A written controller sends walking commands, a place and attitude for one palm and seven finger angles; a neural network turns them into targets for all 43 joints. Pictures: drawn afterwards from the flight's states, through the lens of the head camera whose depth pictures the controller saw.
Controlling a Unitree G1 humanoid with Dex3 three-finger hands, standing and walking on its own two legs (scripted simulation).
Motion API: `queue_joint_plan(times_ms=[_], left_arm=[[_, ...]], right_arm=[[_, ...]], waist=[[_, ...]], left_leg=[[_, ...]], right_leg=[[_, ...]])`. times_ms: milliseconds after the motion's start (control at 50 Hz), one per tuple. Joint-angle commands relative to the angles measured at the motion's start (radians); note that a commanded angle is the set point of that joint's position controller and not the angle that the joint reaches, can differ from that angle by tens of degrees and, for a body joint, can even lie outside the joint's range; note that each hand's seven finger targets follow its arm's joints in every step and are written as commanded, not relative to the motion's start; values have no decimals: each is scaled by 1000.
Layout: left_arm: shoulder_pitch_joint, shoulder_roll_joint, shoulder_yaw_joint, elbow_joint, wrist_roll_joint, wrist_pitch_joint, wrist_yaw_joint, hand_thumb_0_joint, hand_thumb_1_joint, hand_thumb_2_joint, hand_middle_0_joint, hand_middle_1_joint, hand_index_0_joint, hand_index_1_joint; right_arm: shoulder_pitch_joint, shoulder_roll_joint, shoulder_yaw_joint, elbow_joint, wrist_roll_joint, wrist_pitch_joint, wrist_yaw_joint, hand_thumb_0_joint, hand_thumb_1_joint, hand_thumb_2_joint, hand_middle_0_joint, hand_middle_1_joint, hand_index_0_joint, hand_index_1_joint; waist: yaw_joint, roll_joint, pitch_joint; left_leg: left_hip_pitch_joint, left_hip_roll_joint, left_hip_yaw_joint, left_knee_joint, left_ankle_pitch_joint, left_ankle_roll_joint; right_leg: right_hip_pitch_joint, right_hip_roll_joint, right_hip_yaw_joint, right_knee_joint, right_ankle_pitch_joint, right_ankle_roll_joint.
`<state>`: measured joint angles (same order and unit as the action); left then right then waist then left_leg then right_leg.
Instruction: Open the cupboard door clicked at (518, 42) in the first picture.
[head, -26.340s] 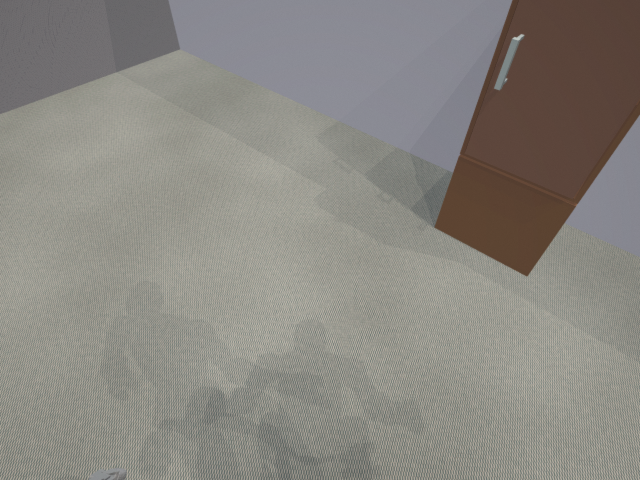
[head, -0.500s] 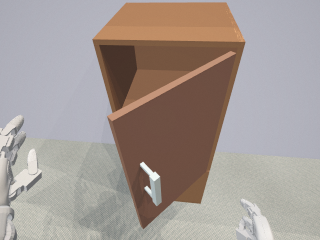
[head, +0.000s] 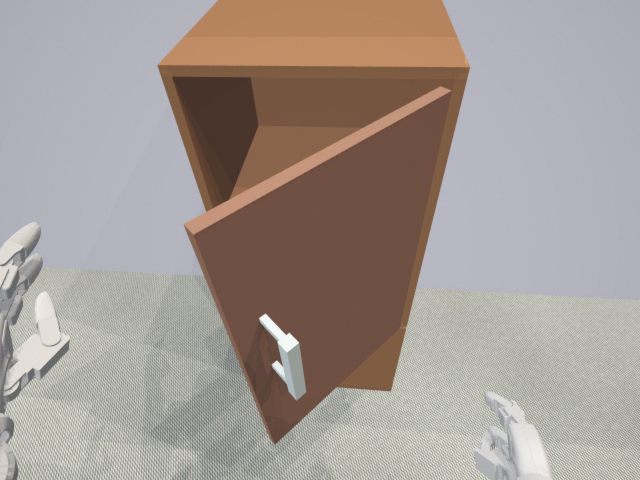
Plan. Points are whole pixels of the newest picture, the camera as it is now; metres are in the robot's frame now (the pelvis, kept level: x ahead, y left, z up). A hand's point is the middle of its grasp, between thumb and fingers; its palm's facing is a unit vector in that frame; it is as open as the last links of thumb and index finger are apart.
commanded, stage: step back with the hand held close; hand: left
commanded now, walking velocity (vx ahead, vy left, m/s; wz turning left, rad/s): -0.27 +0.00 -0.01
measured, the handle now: (283, 358) +0.27 +0.08 +0.00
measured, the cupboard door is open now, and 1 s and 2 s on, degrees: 47 47 47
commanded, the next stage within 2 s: stop stepping back and stand still in 1.00 s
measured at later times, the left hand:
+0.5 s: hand out of the picture +0.13 +0.30 +0.16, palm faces +0.38 -0.78 -0.50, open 7.4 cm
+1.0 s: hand out of the picture +0.06 +0.31 +0.18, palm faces +0.42 -0.81 -0.40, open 7.4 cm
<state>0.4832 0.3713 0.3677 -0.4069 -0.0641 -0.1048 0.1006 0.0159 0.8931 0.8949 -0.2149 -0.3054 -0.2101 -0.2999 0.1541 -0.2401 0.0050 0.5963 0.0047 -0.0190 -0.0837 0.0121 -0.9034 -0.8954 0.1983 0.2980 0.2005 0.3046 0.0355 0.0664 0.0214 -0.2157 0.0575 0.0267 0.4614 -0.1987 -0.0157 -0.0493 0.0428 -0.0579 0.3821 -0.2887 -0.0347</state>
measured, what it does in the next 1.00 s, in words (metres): walks backwards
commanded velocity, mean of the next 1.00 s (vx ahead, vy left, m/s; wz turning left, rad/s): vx -0.32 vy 0.00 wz -0.01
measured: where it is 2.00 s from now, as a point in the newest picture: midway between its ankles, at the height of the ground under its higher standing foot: outside the picture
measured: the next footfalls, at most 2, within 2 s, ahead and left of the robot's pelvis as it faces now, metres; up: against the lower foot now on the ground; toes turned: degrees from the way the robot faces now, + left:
right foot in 1.12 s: -0.27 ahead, -0.06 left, +0.00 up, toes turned -2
left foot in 1.34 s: -0.13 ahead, +0.13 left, +0.00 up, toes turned -4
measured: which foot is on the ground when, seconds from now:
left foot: down 0.00-1.00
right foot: down 0.00-0.78, up 0.80-1.00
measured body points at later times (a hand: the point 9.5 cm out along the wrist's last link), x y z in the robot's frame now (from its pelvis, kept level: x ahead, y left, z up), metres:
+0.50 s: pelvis -0.08 +0.04 -0.01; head -0.05 +0.05 +0.44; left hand +0.10 +0.34 +0.18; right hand +0.09 -0.20 -0.09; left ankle +0.03 +0.13 -0.74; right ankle -0.05 -0.09 -0.74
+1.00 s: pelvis -0.15 +0.05 +0.00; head -0.12 +0.08 +0.45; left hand +0.03 +0.35 +0.20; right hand +0.03 -0.16 -0.07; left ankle -0.04 +0.14 -0.74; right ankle -0.25 -0.08 -0.68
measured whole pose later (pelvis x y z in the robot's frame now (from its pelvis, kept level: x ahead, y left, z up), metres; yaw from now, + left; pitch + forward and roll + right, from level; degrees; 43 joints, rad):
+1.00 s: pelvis -0.15 +0.05 +0.00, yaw -1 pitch +2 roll -4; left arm 0.54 0.42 0.43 -0.62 -0.06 -0.18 0.17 0.02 0.89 0.90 -0.21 -0.31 -0.21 -0.30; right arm 0.16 -0.14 0.01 0.61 -0.02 -0.12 -0.03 0.01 -0.90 -0.90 0.20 0.30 0.20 0.30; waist 0.01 -0.01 0.02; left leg -0.42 0.05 0.02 0.40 -0.02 0.04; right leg -0.30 0.08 -0.01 0.87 -0.50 0.00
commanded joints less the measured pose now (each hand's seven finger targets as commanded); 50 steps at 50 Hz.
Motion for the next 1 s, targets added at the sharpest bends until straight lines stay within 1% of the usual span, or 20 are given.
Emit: queue_joint_plan(times_ms=[0, 80, 160, 320, 460, 500, 560, 600, 620, 660, 680, 700, 720, 740, 760, 780, 820, 860, 920, 980], left_arm=[[22, 204, 130, -223, 3, -61, 19, 0, 900, 900, -200, -300, -200, -300], [48, 237, 162, -257, -2, -62, 33, 0, 900, 900, -200, -300, -200, -300], [59, 256, 183, -297, -4, -73, 46, 0, 900, 900, -200, -300, -200, -300], [85, 238, 185, -305, 3, -113, 62, 0, 900, 900, -200, -300, -200, -300], [60, 220, 200, -326, 28, -137, 67, 0, 900, 900, -200, -300, -200, -300], [68, 228, 211, -349, 27, -142, 66, 0, 900, 900, -200, -300, -200, -300], [97, 229, 203, -362, 16, -146, 65, 0, 900, 900, -200, -300, -200, -300], [63, 226, 181, -360, 16, -148, 75, 0, 900, 900, -200, -300, -200, -300], [36, 214, 161, -345, 23, -143, 82, 0, 900, 900, -200, -300, -200, -300], [-24, 206, 142, -327, 29, -133, 94, 0, 900, 900, -200, -300, -200, -300], [-61, 217, 144, -320, 29, -127, 95, 0, 900, 900, -200, -300, -200, -300], [-90, 231, 152, -320, 29, -126, 95, 0, 900, 900, -200, -300, -200, -300], [-107, 237, 160, -355, 31, -142, 93, 0, 900, 900, -200, -300, -200, -300], [-115, 261, 184, -374, 45, -151, 95, 0, 900, 900, -200, -300, -200, -300], [-55, 247, 204, -349, 35, -164, 83, 0, 900, 900, -200, -300, -200, -300], [-71, 244, 216, -384, 39, -166, 81, 0, 900, 900, -200, -300, -200, -300], [-39, 226, 206, -407, 28, -164, 85, 0, 900, 900, -200, -300, -200, -300], [41, 191, 172, -413, 16, -156, 88, 0, 900, 900, -200, -300, -200, -300], [37, 184, 144, -425, 3, -135, 85, 0, 900, 900, -200, -300, -200, -300], [48, 201, 152, -407, -9, -127, 81, 0, 900, 900, -200, -300, -200, -300]], right_arm=[[-97, -100, -45, -194, 6, -6, -9, 0, -900, -900, 200, 300, 200, 300], [-98, -96, -49, -215, 12, 8, -15, 0, -900, -900, 200, 300, 200, 300], [-91, -99, -52, -226, 12, 4, -18, 0, -900, -900, 200, 300, 200, 300], [-72, -112, -55, -224, 8, -32, -12, 0, -900, -900, 200, 300, 200, 300], [-67, -124, -60, -221, 2, -79, -11, 0, -900, -900, 200, 300, 200, 300], [-61, -118, -64, -217, 1, -91, -6, 0, -900, -900, 200, 300, 200, 300], [-44, -98, -64, -203, 0, -102, 2, 0, -900, -900, 200, 300, 200, 300], [-14, -98, -74, -160, -4, -98, 4, 0, -900, -900, 200, 300, 200, 300], [-6, -90, -75, -137, -8, -91, 8, 0, -900, -900, 200, 300, 200, 300], [-9, -75, -64, -115, -14, -85, 10, 0, -900, -900, 200, 300, 200, 300], [-22, -75, -55, -120, -11, -84, 4, 0, -900, -900, 200, 300, 200, 300], [-37, -85, -48, -124, -9, -85, -5, 0, -900, -900, 200, 300, 200, 300], [-55, -116, -54, -140, -7, -94, -13, 0, -900, -900, 200, 300, 200, 300], [-84, -127, -61, -152, -9, -103, -23, 0, -900, -900, 200, 300, 200, 300], [-63, -97, -62, -145, -13, -121, -12, 0, -900, -900, 200, 300, 200, 300], [-62, -102, -69, -156, -26, -134, -4, 0, -900, -900, 200, 300, 200, 300], [-51, -85, -78, -133, -28, -147, 18, 0, -900, -900, 200, 300, 200, 300], [-55, -84, -74, -125, -24, -150, 30, 0, -900, -900, 200, 300, 200, 300], [-52, -86, -63, -111, -25, -146, 40, 0, -900, -900, 200, 300, 200, 300], [-44, -82, -56, -104, -31, -145, 38, 0, -900, -900, 200, 300, 200, 300]], waist=[[-18, -41, -140], [-18, -62, -153], [-18, -8, -156], [-31, 26, -71], [-19, 149, -70], [-17, 132, -95], [-29, 1, -98], [-43, -154, -73], [-50, -208, -65], [-60, -213, -54], [-63, -207, -18], [-62, -128, 11], [-45, 40, 6], [-30, 180, -24], [-32, 240, -140], [-36, 259, -124], [-32, 68, -121], [-29, 84, -159], [-38, 183, -168], [-36, 199, -198]], left_leg=[[181, -3, 22, 27, 355, 60], [160, 13, 12, 17, 355, 55], [118, 26, -12, -12, 320, 52], [-96, 48, -83, -114, -143, 59], [-373, 125, -200, -281, -471, 98], [-376, 123, -200, -263, -456, 102], [-241, 27, -104, -82, -338, 56], [-16, -62, -34, 261, -208, 4], [25, -73, -25, 399, -166, -2], [4, -53, -56, 367, -162, 10], [-3, -45, -61, 218, -154, 15], [-26, -32, -74, 32, -124, 27], [-99, 57, -192, -104, -78, 65], [-207, 173, -302, -172, -26, 107], [-266, 254, -392, -332, -318, 136], [-359, 297, -481, -387, -464, 179], [-202, 262, -385, -273, -241, 193], [-85, 228, -292, -232, -89, 177], [-26, 194, -237, -293, -117, 136], [41, 163, -198, -320, -90, 98]], right_leg=[[-156, -113, 69, -38, 555, 94], [-165, -104, 73, -19, 491, 77], [-164, -88, 75, 3, 373, 61], [-172, -59, 91, -2, 40, 44], [16, 19, 47, 200, -39, 43], [22, 24, 52, 209, -35, 33], [-159, -44, 163, 24, -144, 0], [-500, -201, 350, -167, -332, -80], [-580, -283, 405, -201, -313, -116], [-510, -287, 323, -121, -13, -105], [-489, -240, 276, -75, 25, -67], [-461, -165, 219, -2, 17, -18], [-391, -56, 142, 113, 16, 35], [-267, -4, 82, 273, 44, 55], [-135, 48, 88, 513, -140, 53], [-130, 62, 117, 697, -179, 54], [-286, 26, 145, 731, -174, 41], [-331, 15, 106, 662, -195, 47], [-289, 32, 40, 490, -235, 41], [-221, 51, 5, 270, -250, 26]])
